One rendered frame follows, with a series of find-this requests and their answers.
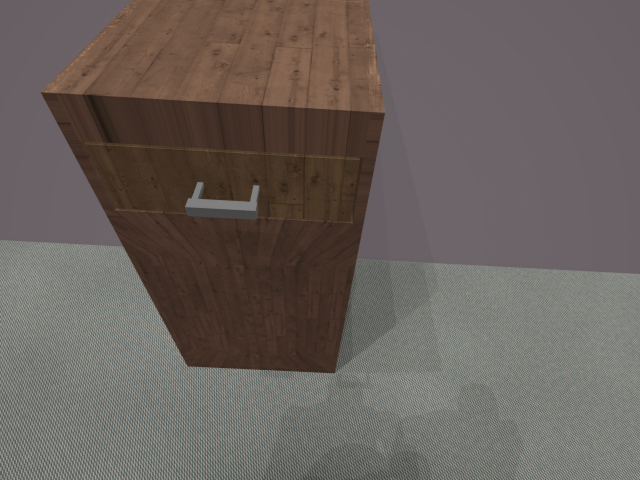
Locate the cabinet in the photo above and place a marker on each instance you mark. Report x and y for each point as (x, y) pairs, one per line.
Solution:
(283, 76)

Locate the handle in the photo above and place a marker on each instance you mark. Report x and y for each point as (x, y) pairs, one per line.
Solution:
(196, 206)

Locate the drawer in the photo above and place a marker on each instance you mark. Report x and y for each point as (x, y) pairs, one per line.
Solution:
(162, 178)

